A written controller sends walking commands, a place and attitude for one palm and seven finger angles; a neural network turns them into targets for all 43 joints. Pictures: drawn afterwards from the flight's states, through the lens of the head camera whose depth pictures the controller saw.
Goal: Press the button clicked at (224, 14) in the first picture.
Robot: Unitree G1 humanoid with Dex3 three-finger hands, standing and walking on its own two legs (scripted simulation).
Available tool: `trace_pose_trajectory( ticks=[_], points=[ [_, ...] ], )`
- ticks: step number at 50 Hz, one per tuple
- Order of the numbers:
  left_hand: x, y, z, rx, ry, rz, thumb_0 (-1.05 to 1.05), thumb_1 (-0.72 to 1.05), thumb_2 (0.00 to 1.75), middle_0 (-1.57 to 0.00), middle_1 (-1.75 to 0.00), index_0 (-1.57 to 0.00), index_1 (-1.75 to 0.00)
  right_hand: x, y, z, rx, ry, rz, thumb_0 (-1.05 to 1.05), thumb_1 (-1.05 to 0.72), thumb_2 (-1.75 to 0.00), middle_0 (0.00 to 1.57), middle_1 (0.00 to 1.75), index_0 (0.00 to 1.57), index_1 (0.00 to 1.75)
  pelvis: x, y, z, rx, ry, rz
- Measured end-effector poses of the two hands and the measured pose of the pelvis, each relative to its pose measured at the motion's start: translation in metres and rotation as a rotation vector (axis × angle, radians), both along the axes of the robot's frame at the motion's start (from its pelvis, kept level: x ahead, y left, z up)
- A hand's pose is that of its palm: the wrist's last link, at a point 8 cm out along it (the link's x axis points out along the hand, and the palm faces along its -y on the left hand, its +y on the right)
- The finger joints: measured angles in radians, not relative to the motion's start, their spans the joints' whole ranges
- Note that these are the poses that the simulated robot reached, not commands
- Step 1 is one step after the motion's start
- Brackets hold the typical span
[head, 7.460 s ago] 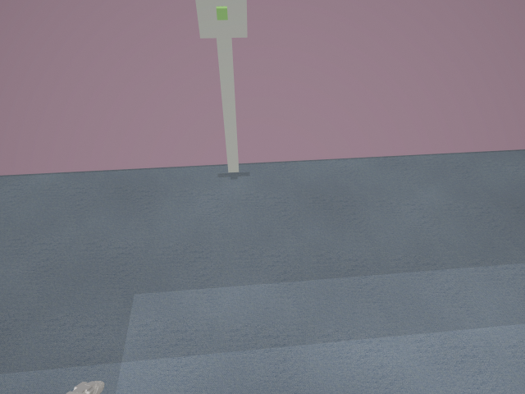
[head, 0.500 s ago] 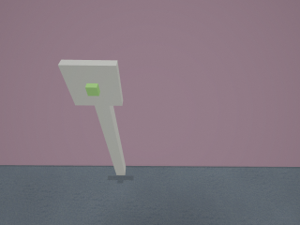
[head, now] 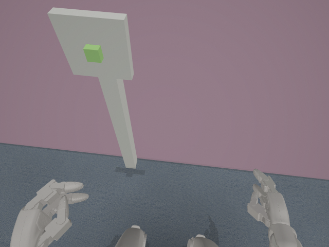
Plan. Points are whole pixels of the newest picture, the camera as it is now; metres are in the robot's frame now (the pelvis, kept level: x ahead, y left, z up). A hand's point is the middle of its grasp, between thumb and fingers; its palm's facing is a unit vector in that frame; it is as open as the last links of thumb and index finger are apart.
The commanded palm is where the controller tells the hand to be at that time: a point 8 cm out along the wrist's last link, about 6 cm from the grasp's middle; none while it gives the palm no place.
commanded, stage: raise the hand and make a fist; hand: left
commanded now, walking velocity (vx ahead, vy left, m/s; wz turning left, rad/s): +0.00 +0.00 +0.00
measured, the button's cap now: (94, 52) +0.54 +0.26 +0.15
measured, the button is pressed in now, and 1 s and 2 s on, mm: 0 0 0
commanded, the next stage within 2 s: aim a knuckle at the button in 1.48 s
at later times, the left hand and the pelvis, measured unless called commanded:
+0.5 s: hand (66, 188) +0.21 +0.22 +0.09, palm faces +0.03 -1.00 -0.06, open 3.1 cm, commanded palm +0.18 +0.28 +0.10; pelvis +0.00 +0.02 +0.03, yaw -1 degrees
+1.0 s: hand (50, 160) +0.24 +0.25 +0.13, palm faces +0.03 -1.00 -0.06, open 3.1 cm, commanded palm +0.22 +0.30 +0.14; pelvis +0.02 +0.04 +0.05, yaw +0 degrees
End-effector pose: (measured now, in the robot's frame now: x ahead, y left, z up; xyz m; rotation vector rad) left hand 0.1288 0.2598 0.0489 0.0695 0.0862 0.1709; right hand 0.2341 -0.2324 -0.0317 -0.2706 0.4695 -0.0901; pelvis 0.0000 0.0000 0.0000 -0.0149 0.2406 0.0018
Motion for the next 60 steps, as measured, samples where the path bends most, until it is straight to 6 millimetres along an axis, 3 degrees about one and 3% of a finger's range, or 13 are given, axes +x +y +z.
trace_pose_trajectory(
  ticks=[4, 8, 14, 19, 27, 35, 40, 48, 60],
  points=[
    [0.02, -0.005, 0.016, 0.02, -0.095, -0.094, 0.02, 0.9, 0.9, -0.79, -0.95, -0.79, -0.95, -0.017, 0.01, -0.025, 0.036, 0.076, 0.015, 0.01, -0.91, -0.9, 0.2, 0.3, 0.2, 0.3, -0.005, -0.004, -0.003, -0.015, 0.007, 0.014],
    [0.047, -0.012, 0.018, -0.011, -0.033, -0.195, 0.02, 0.9, 0.9, -0.9, -1.07, -0.9, -1.07, -0.048, 0.013, -0.04, 0.093, 0.168, -0.047, 0.01, -0.91, -0.9, 0.2, 0.3, 0.2, 0.3, -0.005, -0.005, 0.003, -0.008, 0.002, 0.007],
    [0.057, -0.003, 0.031, -0.018, 0.032, -0.144, 0.02, 0.9, 0.9, -1.06, -1.25, -1.06, -1.25, -0.093, 0.003, -0.036, 0.108, 0.254, -0.163, 0.02, -0.91, -0.9, 0.21, 0.3, 0.21, 0.3, 0.0, 0.001, 0.02, 0.007, -0.016, -0.014],
    [0.054, 0.006, 0.04, 0.001, -0.006, -0.122, 0.02, 0.9, 0.9, -1.18, -1.38, -1.18, -1.38, -0.109, -0.009, -0.028, 0.052, 0.276, -0.191, 0.02, -0.91, -0.9, 0.2, 0.3, 0.2, 0.3, 0.002, 0.01, 0.026, 0.006, -0.023, -0.018],
    [0.058, 0.014, 0.044, -0.015, -0.039, -0.144, 0.02, 0.9, 0.9, -1.27, -1.48, -1.27, -1.47, -0.09, -0.006, -0.006, -0.002, 0.203, -0.175, 0.02, -0.91, -0.9, 0.2, 0.3, 0.2, 0.3, 0.004, 0.024, 0.03, -0.005, -0.039, -0.017],
    [0.068, 0.023, 0.061, -0.011, -0.073, -0.137, 0.02, 0.9, 0.9, -1.29, -1.5, -1.3, -1.5, -0.052, 0.03, 0.014, 0.037, 0.1, -0.091, 0.02, -0.91, -0.9, 0.2, 0.3, 0.2, 0.3, 0.009, 0.036, 0.036, -0.017, -0.064, -0.011],
    [0.073, 0.03, 0.068, -0.008, -0.068, -0.133, 0.02, 0.9, 0.9, -1.3, -1.5, -1.3, -1.5, -0.04, 0.051, 0.019, 0.064, 0.078, -0.039, 0.01, -0.91, -0.9, 0.2, 0.3, 0.2, 0.3, 0.012, 0.041, 0.04, -0.021, -0.077, -0.006],
    [0.086, 0.039, 0.077, -0.011, -0.063, -0.135, 0.02, 0.9, 0.9, -1.3, -1.5, -1.3, -1.5, -0.044, 0.06, 0.018, 0.068, 0.116, -0.018, 0.01, -0.91, -0.9, 0.21, 0.3, 0.21, 0.3, 0.016, 0.044, 0.045, -0.025, -0.091, -0.003],
    [0.107, 0.041, 0.091, -0.021, -0.07, -0.151, 0.02, 0.9, 0.9, -1.3, -1.5, -1.3, -1.5, -0.065, 0.037, 0.02, 0.038, 0.168, -0.082, 0.02, -0.91, -0.9, 0.2, 0.3, 0.21, 0.3, 0.021, 0.043, 0.054, -0.019, -0.109, -0.012]
  ],
)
